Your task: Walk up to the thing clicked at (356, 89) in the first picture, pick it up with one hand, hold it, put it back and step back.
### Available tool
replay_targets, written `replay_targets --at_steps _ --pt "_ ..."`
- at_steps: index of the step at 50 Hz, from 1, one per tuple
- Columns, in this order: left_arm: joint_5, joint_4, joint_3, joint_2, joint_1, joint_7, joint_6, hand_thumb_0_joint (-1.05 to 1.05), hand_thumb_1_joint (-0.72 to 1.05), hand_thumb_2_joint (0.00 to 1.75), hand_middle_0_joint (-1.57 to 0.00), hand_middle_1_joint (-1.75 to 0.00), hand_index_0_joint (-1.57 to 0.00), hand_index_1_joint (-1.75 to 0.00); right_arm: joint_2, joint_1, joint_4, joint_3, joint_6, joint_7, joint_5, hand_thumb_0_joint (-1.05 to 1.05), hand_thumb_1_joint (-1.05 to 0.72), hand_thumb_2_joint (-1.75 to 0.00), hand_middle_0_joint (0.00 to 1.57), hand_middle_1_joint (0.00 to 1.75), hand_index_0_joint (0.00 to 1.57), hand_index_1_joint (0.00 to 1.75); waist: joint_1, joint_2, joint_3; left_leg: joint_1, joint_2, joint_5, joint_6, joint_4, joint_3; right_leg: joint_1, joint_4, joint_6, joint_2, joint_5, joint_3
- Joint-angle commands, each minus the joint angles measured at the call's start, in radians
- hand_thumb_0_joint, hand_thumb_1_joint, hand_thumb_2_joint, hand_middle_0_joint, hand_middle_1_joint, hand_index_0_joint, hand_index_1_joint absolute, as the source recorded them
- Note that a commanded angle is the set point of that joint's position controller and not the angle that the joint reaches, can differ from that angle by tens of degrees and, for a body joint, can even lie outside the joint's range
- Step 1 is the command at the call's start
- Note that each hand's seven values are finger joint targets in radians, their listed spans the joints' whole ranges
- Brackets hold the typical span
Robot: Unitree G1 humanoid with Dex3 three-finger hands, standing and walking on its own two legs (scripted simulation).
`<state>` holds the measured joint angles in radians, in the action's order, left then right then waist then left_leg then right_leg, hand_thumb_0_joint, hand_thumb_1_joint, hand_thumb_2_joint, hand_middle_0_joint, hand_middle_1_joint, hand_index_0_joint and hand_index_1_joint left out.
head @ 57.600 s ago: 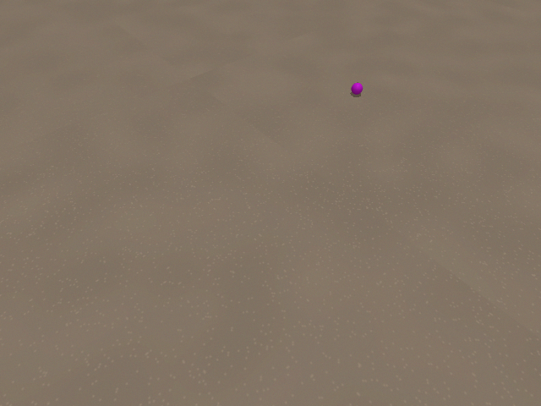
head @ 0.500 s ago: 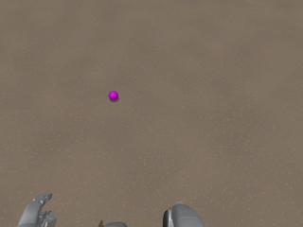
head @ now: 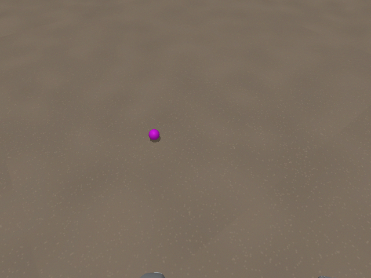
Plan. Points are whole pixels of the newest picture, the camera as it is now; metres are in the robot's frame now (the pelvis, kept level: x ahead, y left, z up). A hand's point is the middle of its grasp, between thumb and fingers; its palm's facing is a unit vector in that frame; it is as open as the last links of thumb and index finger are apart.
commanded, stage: step back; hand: left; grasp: from above
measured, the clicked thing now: (154, 134) +1.10 +0.29 -0.73
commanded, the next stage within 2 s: stand in 0.62 s
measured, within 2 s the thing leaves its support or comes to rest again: neither
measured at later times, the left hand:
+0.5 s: hand (78, 273) +0.16 +0.28 -0.15, palm faces -0.05 -0.92 -0.39, open 7.4 cm
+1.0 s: hand (81, 269) +0.16 +0.27 -0.14, palm faces -0.05 -0.94 -0.33, open 7.4 cm
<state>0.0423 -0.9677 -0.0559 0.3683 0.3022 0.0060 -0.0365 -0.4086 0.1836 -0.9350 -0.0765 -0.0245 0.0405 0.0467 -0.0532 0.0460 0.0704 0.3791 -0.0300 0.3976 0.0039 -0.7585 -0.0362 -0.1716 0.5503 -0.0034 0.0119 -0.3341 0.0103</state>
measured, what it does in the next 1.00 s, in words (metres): steps on the spot: left foot, then right foot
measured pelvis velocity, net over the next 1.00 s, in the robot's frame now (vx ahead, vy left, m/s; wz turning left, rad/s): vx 0.06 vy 0.03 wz -0.03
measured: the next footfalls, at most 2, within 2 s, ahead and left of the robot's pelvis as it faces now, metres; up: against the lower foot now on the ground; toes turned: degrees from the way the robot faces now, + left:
left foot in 0.06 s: +0.09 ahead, +0.15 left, +0.00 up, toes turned -1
right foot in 0.38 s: +0.12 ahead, -0.11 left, +0.00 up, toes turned -3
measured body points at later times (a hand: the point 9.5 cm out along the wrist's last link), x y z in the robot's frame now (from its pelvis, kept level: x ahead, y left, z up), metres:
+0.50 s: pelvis +0.05 +0.02 -0.01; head +0.07 +0.01 +0.44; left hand +0.16 +0.33 -0.12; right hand +0.11 -0.29 -0.14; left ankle +0.05 +0.15 -0.73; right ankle +0.08 -0.10 -0.73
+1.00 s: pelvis +0.06 +0.03 +0.02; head +0.07 +0.03 +0.47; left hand +0.17 +0.32 -0.12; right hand +0.15 -0.28 -0.11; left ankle +0.05 +0.15 -0.73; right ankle +0.08 -0.10 -0.73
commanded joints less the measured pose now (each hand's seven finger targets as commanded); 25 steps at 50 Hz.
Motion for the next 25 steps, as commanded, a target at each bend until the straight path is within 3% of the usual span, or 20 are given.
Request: replay_targets --at_steps 1,2,3,4,5,6,7,8,10,13,15,16,17,18,19,20,21,22,23,25 --pt "-0.013 0.104 -0.059 0.295 -0.125 -0.014 -0.021 0.0 0.9 0.9 -0.2 -0.3 -0.2 -0.3 -0.143 -0.029 0.059 -0.049 0.044 -0.004 -0.008 0.0 -0.9 -0.9 0.2 0.3 0.2 0.3 0.054 -0.198 0.015 -0.187 0.009 -0.074 0.002 0.218 0.059 -0.217 -0.189 0.152 0.197 -0.134 0.19" --pt "-0.011 0.108 -0.044 0.267 -0.123 -0.013 -0.018 0.0 0.9 0.9 -0.2 -0.3 -0.2 -0.3 -0.156 0.007 0.044 -0.057 0.048 -0.009 -0.007 0.0 -0.9 -0.9 0.2 0.3 0.2 0.3 0.077 -0.156 -0.02 -0.289 0.03 -0.085 -0.009 0.255 0.055 -0.252 -0.103 0.129 0.168 -0.054 0.148" --pt "-0.01 0.105 -0.028 0.222 -0.09 -0.013 -0.013 0.0 0.9 0.9 -0.2 -0.3 -0.2 -0.3 -0.171 0.058 0.023 -0.064 0.054 -0.017 -0.001 0.0 -0.9 -0.9 0.2 0.3 0.2 0.3 0.093 -0.072 -0.067 -0.377 0.016 -0.06 -0.018 0.315 0.01 -0.281 0.039 0.108 0.122 0.007 0.098" --pt "-0.019 0.111 -0.012 0.164 -0.046 -0.012 -0.012 0.0 0.9 0.9 -0.2 -0.3 -0.2 -0.3 -0.226 0.102 0.025 -0.078 0.06 -0.025 0.008 0.0 -0.9 -0.9 0.2 0.3 0.2 0.3 0.104 0.12 -0.117 -0.436 -0.156 0.053 -0.067 0.443 -0.24 -0.351 0.269 0.062 0.027 -0.034 0.016" --pt "-0.028 0.102 -0.012 0.172 -0.054 -0.021 -0.006 0.0 0.9 0.9 -0.2 -0.3 -0.2 -0.3 -0.287 0.092 0.043 -0.083 0.064 -0.027 0.002 0.0 -0.9 -0.9 0.2 0.3 0.2 0.3 0.107 0.164 -0.108 -0.406 -0.32 0.22 -0.176 0.525 -0.507 -0.457 0.395 0.032 -0.047 -0.224 -0.018" --pt "-0.018 0.089 -0.034 0.257 -0.075 -0.03 -0.006 0.0 0.9 0.9 -0.2 -0.3 -0.2 -0.3 -0.316 0.07 0.044 -0.092 0.06 -0.026 -0.009 0.0 -0.9 -0.9 0.2 0.3 0.2 0.3 0.11 0.091 -0.068 -0.271 -0.364 0.289 -0.256 0.538 -0.555 -0.397 0.466 0.034 0.006 -0.249 0.069" --pt "-0.019 0.086 -0.036 0.274 -0.076 -0.028 -0.008 0.0 0.9 0.9 -0.2 -0.3 -0.2 -0.3 -0.3 0.037 0.052 -0.089 0.056 -0.027 -0.008 0.0 -0.9 -0.9 0.2 0.3 0.2 0.3 0.086 0.061 -0.013 -0.19 -0.35 0.277 -0.261 0.54 -0.494 -0.373 0.479 0.037 0.026 -0.235 0.079" --pt "-0.024 0.076 -0.037 0.264 -0.059 -0.022 -0.009 0.0 0.9 0.9 -0.2 -0.3 -0.2 -0.3 -0.244 0.006 0.059 -0.07 0.06 -0.029 -0.01 0.0 -0.9 -0.9 0.2 0.3 0.2 0.3 0.065 0.028 0.002 -0.193 -0.29 0.149 -0.229 0.519 -0.374 -0.359 0.461 0.038 0.024 -0.193 0.087" --pt "-0.027 0.058 -0.037 0.238 -0.018 -0.013 -0.012 0.0 0.9 0.9 -0.2 -0.3 -0.2 -0.3 -0.211 -0.019 0.067 -0.054 0.071 -0.034 -0.012 0.0 -0.9 -0.9 0.2 0.3 0.2 0.3 0.041 0.068 -0.005 -0.201 -0.221 -0.091 -0.185 0.453 -0.225 -0.336 0.373 0.032 0.047 -0.141 0.044" --pt "-0.029 0.062 -0.032 0.194 -0.047 -0.007 -0.007 0.0 0.9 0.9 -0.2 -0.3 -0.2 -0.3 -0.197 -0.003 0.053 -0.046 0.074 -0.041 -0.011 0.0 -0.9 -0.9 0.2 0.3 0.2 0.3 0.057 0.125 -0.036 -0.18 -0.197 -0.363 -0.176 0.394 -0.146 -0.231 0.228 0.015 0.042 -0.086 0.0" --pt "-0.031 0.061 -0.034 0.179 -0.059 -0.015 -0.011 0.0 0.9 0.9 -0.2 -0.3 -0.2 -0.3 -0.19 -0.014 0.054 -0.037 0.064 -0.044 -0.02 0.0 -0.9 -0.9 0.2 0.3 0.2 0.3 0.048 0.147 -0.068 -0.179 -0.196 -0.594 -0.171 0.31 -0.103 -0.133 0.113 0.016 0.016 -0.025 -0.031" --pt "-0.031 0.055 -0.035 0.174 -0.047 -0.019 -0.012 0.0 0.9 0.9 -0.2 -0.3 -0.2 -0.3 -0.187 -0.023 0.054 -0.031 0.059 -0.046 -0.027 0.0 -0.9 -0.9 0.2 0.3 0.2 0.3 0.03 0.137 -0.092 -0.179 -0.186 -0.656 -0.159 0.257 -0.072 -0.083 0.034 0.022 0.005 0.058 -0.047" --pt "-0.029 0.038 -0.041 0.178 -0.031 -0.024 -0.012 0.0 0.9 0.9 -0.2 -0.3 -0.2 -0.3 -0.178 -0.043 0.059 -0.022 0.052 -0.048 -0.034 0.0 -0.9 -0.9 0.2 0.3 0.2 0.3 0.014 0.112 -0.11 -0.131 -0.167 -0.636 -0.137 0.215 -0.056 0.005 -0.036 0.025 -0.008 0.151 -0.059" --pt "-0.025 0.029 -0.045 0.197 -0.023 -0.029 -0.011 0.0 0.9 0.9 -0.2 -0.3 -0.2 -0.3 -0.156 -0.057 0.06 -0.013 0.044 -0.05 -0.042 0.0 -0.9 -0.9 0.2 0.3 0.2 0.3 0.0 0.065 -0.123 -0.098 -0.137 -0.549 -0.101 0.173 -0.044 0.066 -0.089 0.031 -0.005 0.233 -0.036" --pt "-0.018 0.029 -0.057 0.239 -0.034 -0.033 -0.012 0.0 0.9 0.9 -0.2 -0.3 -0.2 -0.3 -0.126 -0.055 0.06 -0.002 0.042 -0.053 -0.048 0.0 -0.9 -0.9 0.2 0.3 0.2 0.3 0.0 -0.019 -0.138 -0.018 -0.104 -0.401 -0.062 0.135 -0.037 0.131 -0.077 0.05 0.052 0.321 0.054" --pt "-0.012 0.04 -0.066 0.282 -0.06 -0.035 -0.013 0.0 0.9 0.9 -0.2 -0.3 -0.2 -0.3 -0.102 -0.037 0.061 0.007 0.039 -0.055 -0.051 0.0 -0.9 -0.9 0.2 0.3 0.2 0.3 0.015 -0.15 -0.138 0.045 -0.038 -0.21 -0.029 0.063 -0.014 0.128 -0.134 0.099 0.178 0.298 0.237" --pt "-0.021 0.053 -0.059 0.314 -0.134 -0.031 -0.008 0.0 0.9 0.9 -0.2 -0.3 -0.2 -0.3 -0.106 -0.026 0.038 0.001 0.026 -0.06 -0.046 0.0 -0.9 -0.9 0.2 0.3 0.2 0.3 0.026 -0.201 -0.111 -0.054 0.012 0.072 -0.012 -0.003 0.023 -0.073 -0.217 0.209 0.319 0.135 0.354" --pt "-0.014 0.08 -0.053 0.317 -0.236 -0.027 -0.005 0.0 0.9 0.9 -0.2 -0.3 -0.2 -0.3 -0.136 0.019 -0.001 -0.012 0.018 -0.061 -0.038 0.0 -0.9 -0.9 0.2 0.3 0.2 0.3 0.056 -0.227 -0.057 -0.148 0.0 0.134 -0.004 -0.047 0.021 -0.219 -0.225 0.246 0.344 0.026 0.395" --pt "-0.016 0.085 -0.047 0.291 -0.273 -0.025 0.0 0.0 0.9 0.9 -0.2 -0.3 -0.2 -0.3 -0.14 0.051 -0.023 -0.011 0.022 -0.06 -0.032 0.0 -0.9 -0.9 0.2 0.3 0.2 0.3 0.08 -0.21 -0.034 -0.171 -0.01 0.113 -0.009 0.039 0.017 -0.243 -0.205 0.22 0.304 0.01 0.341" --pt "-0.023 0.081 -0.035 0.247 -0.285 -0.024 0.001 0.0 0.9 0.9 -0.2 -0.3 -0.2 -0.3 -0.146 0.05 -0.052 -0.006 0.038 -0.053 -0.034 0.0 -0.9 -0.9 0.2 0.3 0.2 0.3 0.091 -0.17 -0.041 -0.172 -0.03 -0.087 -0.029 0.228 -0.007 -0.192 -0.15 0.112 0.199 0.083 0.191"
